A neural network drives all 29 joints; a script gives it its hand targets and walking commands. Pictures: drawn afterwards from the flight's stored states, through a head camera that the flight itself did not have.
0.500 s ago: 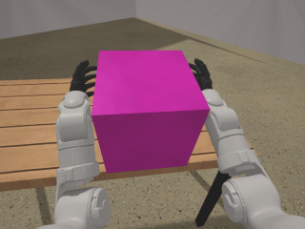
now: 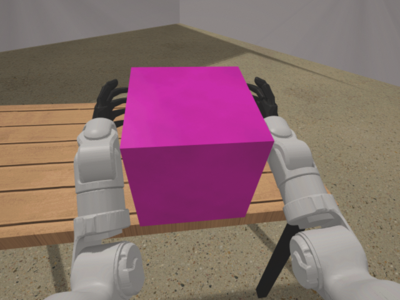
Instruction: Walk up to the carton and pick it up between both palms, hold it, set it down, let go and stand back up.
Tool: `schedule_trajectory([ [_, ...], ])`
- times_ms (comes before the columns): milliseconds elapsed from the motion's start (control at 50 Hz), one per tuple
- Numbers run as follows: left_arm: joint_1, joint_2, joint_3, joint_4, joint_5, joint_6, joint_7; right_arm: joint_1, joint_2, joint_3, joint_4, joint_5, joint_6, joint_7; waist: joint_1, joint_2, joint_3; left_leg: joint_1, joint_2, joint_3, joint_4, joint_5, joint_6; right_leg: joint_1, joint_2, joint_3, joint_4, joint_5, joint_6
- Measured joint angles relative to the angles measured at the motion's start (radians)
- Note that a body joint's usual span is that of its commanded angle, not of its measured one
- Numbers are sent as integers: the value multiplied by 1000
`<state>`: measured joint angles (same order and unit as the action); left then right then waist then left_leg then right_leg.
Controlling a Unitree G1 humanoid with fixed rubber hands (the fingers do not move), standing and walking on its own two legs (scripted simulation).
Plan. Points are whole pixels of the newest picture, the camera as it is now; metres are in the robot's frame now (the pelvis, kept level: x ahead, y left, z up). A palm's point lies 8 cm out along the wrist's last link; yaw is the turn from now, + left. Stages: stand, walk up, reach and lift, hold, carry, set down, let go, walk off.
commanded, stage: hold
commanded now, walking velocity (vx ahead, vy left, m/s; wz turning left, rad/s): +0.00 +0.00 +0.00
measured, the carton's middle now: (190, 144) +0.34 +0.01 +0.19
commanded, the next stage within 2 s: set down in 1.08 s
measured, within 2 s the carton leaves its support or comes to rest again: neither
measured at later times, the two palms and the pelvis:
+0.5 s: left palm (105, 123) +0.36 +0.17 +0.23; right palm (264, 119) +0.36 -0.13 +0.23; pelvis +0.00 +0.00 +0.00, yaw +0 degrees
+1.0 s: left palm (105, 123) +0.35 +0.17 +0.23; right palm (264, 119) +0.36 -0.13 +0.23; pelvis +0.00 +0.00 +0.00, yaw +0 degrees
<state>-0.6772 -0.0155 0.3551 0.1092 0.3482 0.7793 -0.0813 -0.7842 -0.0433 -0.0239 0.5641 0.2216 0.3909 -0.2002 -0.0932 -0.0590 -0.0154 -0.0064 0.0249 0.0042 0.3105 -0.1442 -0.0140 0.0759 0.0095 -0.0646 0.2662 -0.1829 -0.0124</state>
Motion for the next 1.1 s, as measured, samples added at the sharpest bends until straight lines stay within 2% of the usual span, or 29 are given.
schedule_trajectory([
  [1100,11,-3,-7,-22,2,5,0,13,1,3,-15,1,-3,1,-3,-3,8,3,-1,1,2,-2,1,4,-1,2,-2,0,1],
])
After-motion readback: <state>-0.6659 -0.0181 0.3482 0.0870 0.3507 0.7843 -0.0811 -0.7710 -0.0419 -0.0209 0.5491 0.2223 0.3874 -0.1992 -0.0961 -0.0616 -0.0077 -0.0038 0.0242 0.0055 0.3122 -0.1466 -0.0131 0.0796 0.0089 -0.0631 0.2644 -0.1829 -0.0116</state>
